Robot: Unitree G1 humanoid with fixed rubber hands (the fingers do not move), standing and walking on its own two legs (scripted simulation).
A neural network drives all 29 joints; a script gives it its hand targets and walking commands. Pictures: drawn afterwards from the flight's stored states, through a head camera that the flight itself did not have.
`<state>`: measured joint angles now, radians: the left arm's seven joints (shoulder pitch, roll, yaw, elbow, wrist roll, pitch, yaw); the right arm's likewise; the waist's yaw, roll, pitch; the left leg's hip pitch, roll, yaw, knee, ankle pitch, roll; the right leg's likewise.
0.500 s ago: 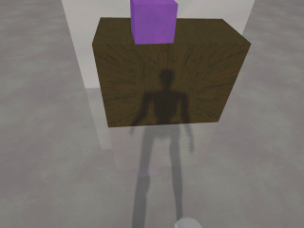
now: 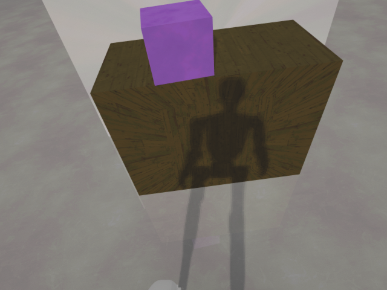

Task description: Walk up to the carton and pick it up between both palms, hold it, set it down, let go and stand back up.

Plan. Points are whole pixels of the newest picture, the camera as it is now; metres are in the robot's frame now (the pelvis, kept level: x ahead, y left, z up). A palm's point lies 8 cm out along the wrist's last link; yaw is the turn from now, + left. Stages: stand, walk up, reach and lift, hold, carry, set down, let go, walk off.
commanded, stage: walk up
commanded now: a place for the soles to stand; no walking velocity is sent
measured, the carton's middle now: (177, 41) +1.00 +0.12 +0.10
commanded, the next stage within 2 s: none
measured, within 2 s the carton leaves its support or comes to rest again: neither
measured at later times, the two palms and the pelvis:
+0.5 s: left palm (86, 255) +0.24 +0.33 -0.13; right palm (287, 254) +0.25 -0.18 -0.12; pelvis +0.24 +0.07 +0.00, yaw +4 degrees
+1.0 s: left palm (126, 179) +0.48 +0.27 -0.12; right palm (282, 192) +0.44 -0.22 -0.15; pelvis +0.46 +0.02 -0.01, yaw +2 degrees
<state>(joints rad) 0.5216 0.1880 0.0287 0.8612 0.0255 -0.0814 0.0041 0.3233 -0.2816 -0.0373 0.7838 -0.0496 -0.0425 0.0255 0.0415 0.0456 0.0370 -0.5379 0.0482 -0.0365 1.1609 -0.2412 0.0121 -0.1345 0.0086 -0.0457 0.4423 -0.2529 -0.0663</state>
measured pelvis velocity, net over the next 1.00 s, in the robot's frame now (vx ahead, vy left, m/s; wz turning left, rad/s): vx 0.46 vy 0.02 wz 0.04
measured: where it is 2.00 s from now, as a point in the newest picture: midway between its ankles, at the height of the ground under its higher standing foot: (202, 246)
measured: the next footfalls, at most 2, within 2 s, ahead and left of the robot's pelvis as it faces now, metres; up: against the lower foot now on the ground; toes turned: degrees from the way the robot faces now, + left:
left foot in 0.28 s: +0.30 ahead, +0.13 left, +0.00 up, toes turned +7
right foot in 0.82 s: +0.53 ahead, -0.03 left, +0.00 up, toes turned -2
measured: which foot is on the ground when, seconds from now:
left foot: up 0.00-0.26, down 0.28-0.84, up 0.86-1.00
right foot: down 0.00-0.32, up 0.34-0.80, down 0.82-1.00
